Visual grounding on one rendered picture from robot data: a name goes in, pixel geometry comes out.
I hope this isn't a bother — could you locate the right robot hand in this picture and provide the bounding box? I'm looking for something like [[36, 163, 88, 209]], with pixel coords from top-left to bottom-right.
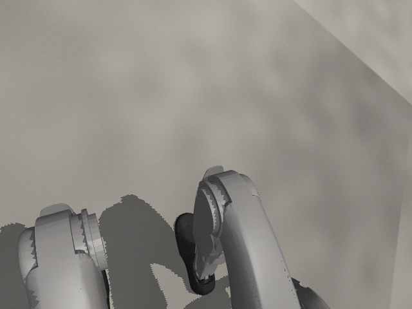
[[291, 277, 330, 309]]

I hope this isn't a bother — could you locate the right robot foot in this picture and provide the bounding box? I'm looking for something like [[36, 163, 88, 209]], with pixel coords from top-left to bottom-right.
[[174, 212, 215, 295]]

